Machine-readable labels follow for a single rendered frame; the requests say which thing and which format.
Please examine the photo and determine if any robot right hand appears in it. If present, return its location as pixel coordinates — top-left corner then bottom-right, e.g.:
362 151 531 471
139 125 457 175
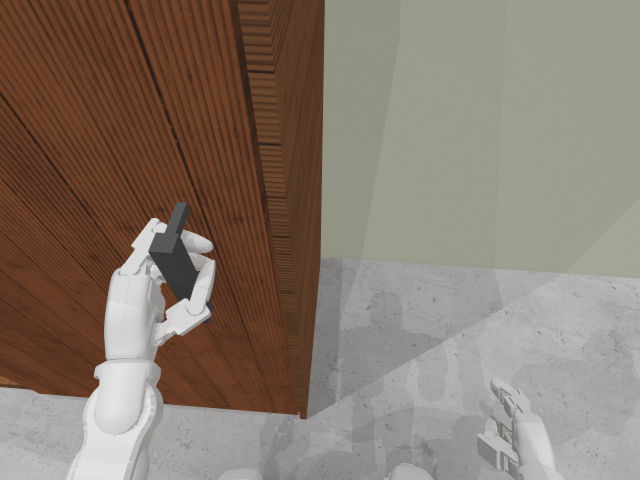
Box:
477 378 556 479

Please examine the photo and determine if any left robot forearm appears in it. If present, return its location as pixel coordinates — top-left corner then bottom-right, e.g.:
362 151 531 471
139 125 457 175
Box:
65 359 164 480

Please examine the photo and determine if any robot left hand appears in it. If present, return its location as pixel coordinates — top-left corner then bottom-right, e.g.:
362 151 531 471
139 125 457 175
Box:
104 218 216 362

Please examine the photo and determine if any handle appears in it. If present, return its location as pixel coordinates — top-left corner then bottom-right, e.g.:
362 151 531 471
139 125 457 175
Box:
148 202 216 324

